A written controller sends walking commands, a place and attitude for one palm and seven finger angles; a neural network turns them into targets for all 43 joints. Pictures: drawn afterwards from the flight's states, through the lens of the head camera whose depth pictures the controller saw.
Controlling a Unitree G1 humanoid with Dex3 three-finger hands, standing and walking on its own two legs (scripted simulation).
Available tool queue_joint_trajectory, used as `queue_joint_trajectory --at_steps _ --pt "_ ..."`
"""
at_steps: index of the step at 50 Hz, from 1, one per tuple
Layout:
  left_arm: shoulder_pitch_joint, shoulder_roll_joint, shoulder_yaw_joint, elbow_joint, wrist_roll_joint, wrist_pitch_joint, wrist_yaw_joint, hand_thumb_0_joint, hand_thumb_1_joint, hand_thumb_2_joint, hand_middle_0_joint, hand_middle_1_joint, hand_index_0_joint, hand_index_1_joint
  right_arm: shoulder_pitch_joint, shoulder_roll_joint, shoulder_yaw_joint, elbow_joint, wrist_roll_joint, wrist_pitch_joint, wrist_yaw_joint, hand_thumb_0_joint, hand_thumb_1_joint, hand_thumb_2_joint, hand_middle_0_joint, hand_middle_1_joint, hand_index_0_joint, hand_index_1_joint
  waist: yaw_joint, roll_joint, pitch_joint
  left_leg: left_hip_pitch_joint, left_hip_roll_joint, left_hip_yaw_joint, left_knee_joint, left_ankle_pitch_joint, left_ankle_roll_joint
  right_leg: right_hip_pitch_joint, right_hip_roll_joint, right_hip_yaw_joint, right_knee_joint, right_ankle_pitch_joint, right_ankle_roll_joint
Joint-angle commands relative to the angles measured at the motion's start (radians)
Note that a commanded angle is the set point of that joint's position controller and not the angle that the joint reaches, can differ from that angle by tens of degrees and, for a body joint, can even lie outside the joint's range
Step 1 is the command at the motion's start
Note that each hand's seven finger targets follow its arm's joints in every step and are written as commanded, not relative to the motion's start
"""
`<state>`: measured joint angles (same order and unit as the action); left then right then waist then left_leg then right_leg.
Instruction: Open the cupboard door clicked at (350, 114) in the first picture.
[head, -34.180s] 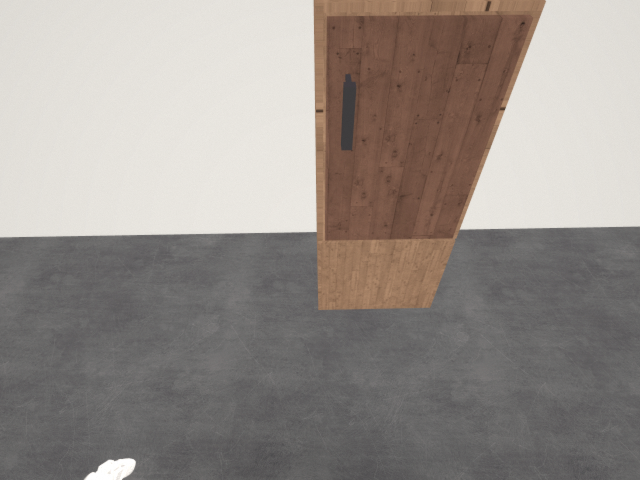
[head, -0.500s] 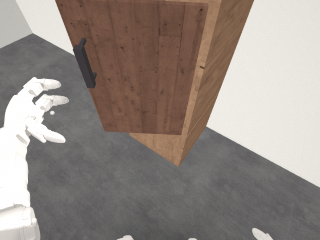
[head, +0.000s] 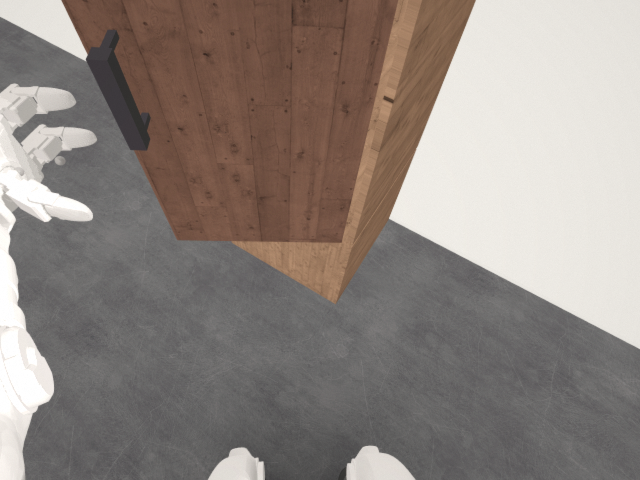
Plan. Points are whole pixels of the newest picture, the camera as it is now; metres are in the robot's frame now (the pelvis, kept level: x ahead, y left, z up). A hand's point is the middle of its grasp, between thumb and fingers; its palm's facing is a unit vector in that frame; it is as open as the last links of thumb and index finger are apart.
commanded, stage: move the hooked fingers beside the handle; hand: left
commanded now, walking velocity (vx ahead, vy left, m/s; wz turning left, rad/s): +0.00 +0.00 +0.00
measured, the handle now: (126, 93) +0.58 +0.24 +0.10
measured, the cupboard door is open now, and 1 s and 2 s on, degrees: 32 32 32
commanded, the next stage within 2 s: slide the fingers in behind the handle in 1.36 s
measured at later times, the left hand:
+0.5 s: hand (72, 113) +0.53 +0.28 +0.12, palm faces -0.03 -1.00 -0.01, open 14.0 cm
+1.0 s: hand (79, 118) +0.52 +0.28 +0.11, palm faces -0.03 -1.00 +0.00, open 14.0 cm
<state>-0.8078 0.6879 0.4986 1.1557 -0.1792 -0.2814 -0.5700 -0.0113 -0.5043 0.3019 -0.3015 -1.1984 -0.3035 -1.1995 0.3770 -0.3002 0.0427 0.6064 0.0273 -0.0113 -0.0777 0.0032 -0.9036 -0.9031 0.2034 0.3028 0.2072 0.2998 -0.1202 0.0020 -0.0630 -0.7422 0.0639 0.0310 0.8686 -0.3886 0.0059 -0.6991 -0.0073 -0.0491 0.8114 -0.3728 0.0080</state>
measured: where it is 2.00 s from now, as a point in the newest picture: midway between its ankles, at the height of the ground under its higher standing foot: outside the picture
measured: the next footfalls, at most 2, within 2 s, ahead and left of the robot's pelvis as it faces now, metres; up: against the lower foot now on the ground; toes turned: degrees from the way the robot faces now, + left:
none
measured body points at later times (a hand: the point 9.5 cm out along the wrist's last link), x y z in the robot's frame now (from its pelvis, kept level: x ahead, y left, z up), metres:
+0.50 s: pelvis +0.00 +0.01 -0.01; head +0.15 +0.03 +0.41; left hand +0.52 +0.34 +0.12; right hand -0.02 -0.27 -0.10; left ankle +0.01 +0.11 -0.70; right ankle +0.01 -0.13 -0.70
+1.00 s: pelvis +0.02 +0.01 -0.01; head +0.14 +0.03 +0.42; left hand +0.52 +0.33 +0.12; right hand +0.00 -0.26 -0.11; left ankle +0.01 +0.11 -0.70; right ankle +0.01 -0.13 -0.70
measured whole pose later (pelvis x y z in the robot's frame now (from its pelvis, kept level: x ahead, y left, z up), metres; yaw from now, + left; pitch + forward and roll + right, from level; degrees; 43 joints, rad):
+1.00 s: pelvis +0.02 +0.01 -0.01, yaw -1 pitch +21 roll -4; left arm -0.97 0.80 0.51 1.26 -0.09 -0.23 -0.52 -0.01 -0.50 0.30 -0.30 -1.20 -0.30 -1.20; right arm 0.43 -0.28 0.06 0.57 0.01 0.12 -0.04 0.00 -0.90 -0.90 0.20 0.30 0.21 0.30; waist -0.19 0.03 -0.09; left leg -0.85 0.08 0.02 0.93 -0.44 0.01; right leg -0.79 0.01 -0.05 0.82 -0.39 0.02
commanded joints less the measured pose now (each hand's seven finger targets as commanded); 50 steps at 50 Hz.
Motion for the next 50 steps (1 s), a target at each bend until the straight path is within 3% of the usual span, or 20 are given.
queue_joint_trajectory --at_steps 1,2,5,7,11,15,19,21,23,25,26,28,31,34,37,41,43,45,48,50 --pt "-0.474 0.351 0.05 -0.178 -0.026 -0.065 0.0 0.0 -0.5 0.3 -0.3 -1.2 -0.3 -1.2 0.126 -0.188 -0.064 -0.061 0.003 -0.01 -0.016 0.0 -0.9 -0.9 0.2 0.3 0.2 0.3 -0.011 0.123 -0.426 0.285 -0.043 -0.051 -0.071 0.319 0.028 0.121 0.052 0.023 -0.069 0.294 -0.027" --pt "-0.498 0.384 0.063 -0.187 -0.014 -0.065 0.001 0.0 -0.5 0.3 -0.3 -1.2 -0.3 -1.2 0.132 -0.191 -0.065 -0.056 0.003 -0.005 -0.017 0.0 -0.9 -0.9 0.2 0.3 0.2 0.3 -0.012 0.145 -0.445 0.301 -0.04 -0.057 -0.067 0.335 0.026 0.115 0.049 0.023 -0.068 0.303 -0.025" --pt "-0.513 0.359 0.02 -0.139 0.016 -0.045 0.005 0.0 -0.5 0.3 -0.3 -1.2 -0.3 -1.2 0.146 -0.188 -0.06 -0.048 0.0 0.007 -0.014 0.0 -0.9 -0.9 0.2 0.3 0.2 0.3 -0.029 0.183 -0.411 0.295 -0.039 -0.058 -0.059 0.325 0.024 0.058 0.05 0.018 -0.07 0.273 -0.024" --pt "-0.537 0.388 0.033 -0.101 0.021 -0.038 0.011 0.0 -0.5 0.3 -0.3 -1.2 -0.3 -1.2 0.159 -0.193 -0.057 -0.046 -0.001 0.016 -0.015 0.0 -0.9 -0.9 0.2 0.3 0.2 0.3 -0.036 0.161 -0.399 0.278 -0.036 -0.067 -0.055 0.324 0.025 0.046 0.053 0.014 -0.066 0.267 -0.024" --pt "-0.568 0.44 0.076 -0.12 0.02 -0.048 0.016 0.0 -0.5 0.3 -0.3 -1.2 -0.3 -1.2 0.185 -0.198 -0.058 -0.051 -0.007 0.03 -0.013 0.0 -0.9 -0.9 0.2 0.3 0.2 0.3 -0.035 0.152 -0.485 0.293 -0.034 -0.065 -0.035 0.388 0.027 0.081 0.058 0.017 -0.049 0.324 -0.025" --pt "-0.62 0.481 0.063 -0.046 0.054 -0.029 0.016 0.0 -0.5 0.3 -0.3 -1.2 -0.3 -1.2 0.194 -0.198 -0.047 -0.049 -0.004 0.045 -0.013 0.0 -0.9 -0.9 0.2 0.3 0.2 0.3 -0.058 0.159 -0.42 0.211 -0.034 -0.057 -0.025 0.322 0.032 0.061 0.057 0.024 -0.057 0.288 -0.017" --pt "-0.634 0.533 0.076 -0.026 0.087 -0.019 0.025 0.0 -0.5 0.3 -0.3 -1.2 -0.3 -1.2 0.217 -0.2 -0.042 -0.057 -0.008 0.062 -0.015 0.0 -0.9 -0.9 0.2 0.3 0.2 0.3 -0.06 0.188 -0.454 0.216 -0.032 -0.061 -0.008 0.353 0.031 0.043 0.06 0.022 -0.045 0.295 -0.018" --pt "-0.68 0.5 0.046 -0.022 0.085 -0.02 0.024 0.0 -0.5 0.3 -0.3 -1.2 -0.3 -1.2 0.228 -0.198 -0.038 -0.052 -0.011 0.064 -0.015 0.0 -0.9 -0.9 0.2 0.3 0.2 0.3 -0.084 0.198 -0.454 0.239 -0.027 -0.068 -0.002 0.374 0.031 0.007 0.065 0.016 -0.043 0.296 -0.018" --pt "-0.708 0.516 0.048 -0.028 0.088 -0.02 0.019 0.0 -0.5 0.3 -0.3 -1.2 -0.3 -1.2 0.239 -0.203 -0.04 -0.047 -0.013 0.07 -0.016 0.0 -0.9 -0.9 0.2 0.3 0.2 0.3 -0.093 0.221 -0.476 0.262 -0.02 -0.073 0.007 0.387 0.027 -0.013 0.065 0.014 -0.044 0.29 -0.016" --pt "-0.66 0.539 0.078 -0.03 0.083 -0.019 0.009 0.0 -0.5 0.3 -0.3 -1.2 -0.3 -1.2 0.25 -0.206 -0.043 -0.051 -0.016 0.075 -0.012 0.0 -0.9 -0.9 0.2 0.3 0.2 0.3 -0.073 0.218 -0.524 0.281 -0.021 -0.074 0.01 0.416 0.025 0.007 0.066 0.011 -0.038 0.309 -0.019" --pt "-0.649 0.501 0.06 -0.036 0.071 -0.021 0.002 0.0 -0.5 0.3 -0.3 -1.2 -0.3 -1.2 0.257 -0.204 -0.043 -0.054 -0.017 0.077 -0.011 0.0 -0.9 -0.9 0.2 0.3 0.2 0.3 -0.075 0.222 -0.539 0.307 -0.021 -0.078 0.01 0.455 0.023 0.0 0.071 0.005 -0.032 0.327 -0.023" --pt "-0.635 0.502 0.065 -0.058 0.073 -0.016 -0.001 0.0 -0.5 0.3 -0.3 -1.2 -0.3 -1.2 0.259 -0.203 -0.045 -0.051 -0.021 0.085 -0.004 0.0 -0.9 -0.9 0.2 0.3 0.2 0.3 -0.064 0.256 -0.549 0.341 -0.015 -0.084 0.012 0.494 0.016 -0.021 0.07 -0.002 -0.029 0.333 -0.021" --pt "-0.599 0.502 0.081 -0.043 0.067 -0.002 0.005 0.0 -0.5 0.3 -0.3 -1.2 -0.3 -1.2 0.263 -0.202 -0.046 -0.059 -0.022 0.095 0.002 0.0 -0.9 -0.9 0.2 0.3 0.2 0.3 -0.06 0.205 -0.511 0.308 -0.016 -0.082 0.01 0.491 0.021 -0.011 0.077 -0.009 -0.033 0.338 -0.023" --pt "-0.644 0.492 0.065 -0.086 0.078 -0.005 0.026 0.0 -0.5 0.3 -0.3 -1.2 -0.3 -1.2 0.261 -0.202 -0.049 -0.06 -0.023 0.102 0.006 0.0 -0.9 -0.9 0.2 0.3 0.2 0.3 -0.072 0.225 -0.489 0.308 -0.015 -0.082 0.005 0.458 0.022 -0.033 0.075 -0.007 -0.04 0.313 -0.018" --pt "-0.619 0.516 0.108 -0.177 0.071 -0.041 0.049 0.0 -0.5 0.3 -0.3 -1.2 -0.3 -1.2 0.264 -0.2 -0.058 -0.065 -0.029 0.104 0.014 0.0 -0.9 -0.9 0.2 0.3 0.2 0.3 -0.046 0.298 -0.587 0.414 -0.009 -0.091 0.014 0.576 0.006 -0.026 0.08 -0.008 -0.029 0.347 -0.026" --pt "-0.581 0.445 0.083 -0.175 0.051 -0.045 0.052 0.0 -0.5 0.3 -0.3 -1.2 -0.3 -1.2 0.256 -0.192 -0.061 -0.061 -0.027 0.11 0.024 0.0 -0.9 -0.9 0.2 0.3 0.2 0.3 -0.048 0.28 -0.549 0.429 -0.006 -0.092 0.013 0.614 0.005 -0.026 0.085 -0.014 -0.038 0.36 -0.027" --pt "-0.556 0.438 0.072 -0.13 0.058 -0.022 0.051 0.0 -0.5 0.3 -0.3 -1.2 -0.3 -1.2 0.249 -0.193 -0.061 -0.057 -0.023 0.116 0.024 0.0 -0.9 -0.9 0.2 0.3 0.2 0.3 -0.051 0.252 -0.503 0.389 -0.008 -0.09 0.006 0.584 0.008 -0.021 0.081 -0.016 -0.041 0.36 -0.022" --pt "-0.508 0.387 0.035 -0.078 0.056 0.007 0.048 0.0 -0.5 0.3 -0.3 -1.2 -0.3 -1.2 0.241 -0.19 -0.058 -0.068 -0.018 0.118 0.026 0.0 -0.9 -0.9 0.2 0.3 0.2 0.3 -0.056 0.203 -0.443 0.338 -0.015 -0.078 -0.005 0.515 0.017 -0.018 0.08 -0.018 -0.052 0.346 -0.02" --pt "-0.536 0.408 0.04 -0.077 0.059 0.005 0.051 0.0 -0.5 0.3 -0.3 -1.2 -0.3 -1.2 0.235 -0.194 -0.055 -0.073 -0.017 0.118 0.02 0.0 -0.9 -0.9 0.2 0.3 0.2 0.3 -0.063 0.184 -0.423 0.3 -0.021 -0.071 -0.009 0.469 0.023 0.0 0.076 -0.011 -0.051 0.349 -0.02" --pt "-0.553 0.412 0.044 -0.12 0.059 -0.018 0.059 0.0 -0.5 0.3 -0.3 -1.2 -0.3 -1.2 0.23 -0.191 -0.057 -0.077 -0.019 0.117 0.018 0.0 -0.9 -0.9 0.2 0.3 0.2 0.3 -0.061 0.19 -0.452 0.312 -0.021 -0.071 -0.005 0.483 0.023 0.012 0.075 -0.007 -0.044 0.362 -0.021"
